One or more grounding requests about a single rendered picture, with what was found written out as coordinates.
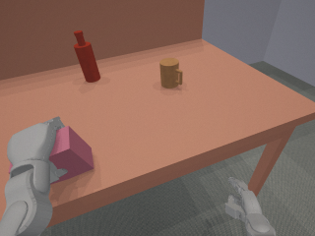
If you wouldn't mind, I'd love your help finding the right robot forearm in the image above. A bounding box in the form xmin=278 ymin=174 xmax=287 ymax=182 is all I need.
xmin=244 ymin=212 xmax=276 ymax=236

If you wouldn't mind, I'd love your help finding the left robot hand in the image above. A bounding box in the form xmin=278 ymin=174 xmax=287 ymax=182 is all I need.
xmin=7 ymin=116 xmax=68 ymax=184

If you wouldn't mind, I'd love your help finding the table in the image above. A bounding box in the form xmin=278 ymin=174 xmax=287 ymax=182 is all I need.
xmin=0 ymin=0 xmax=315 ymax=228

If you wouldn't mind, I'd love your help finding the sponge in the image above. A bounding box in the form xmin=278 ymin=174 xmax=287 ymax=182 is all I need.
xmin=8 ymin=126 xmax=95 ymax=185

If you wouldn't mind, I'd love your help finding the left robot forearm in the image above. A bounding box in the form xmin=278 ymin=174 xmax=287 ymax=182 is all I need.
xmin=0 ymin=159 xmax=53 ymax=236

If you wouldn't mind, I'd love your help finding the right robot hand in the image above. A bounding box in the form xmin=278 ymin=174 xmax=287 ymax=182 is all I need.
xmin=224 ymin=177 xmax=263 ymax=222

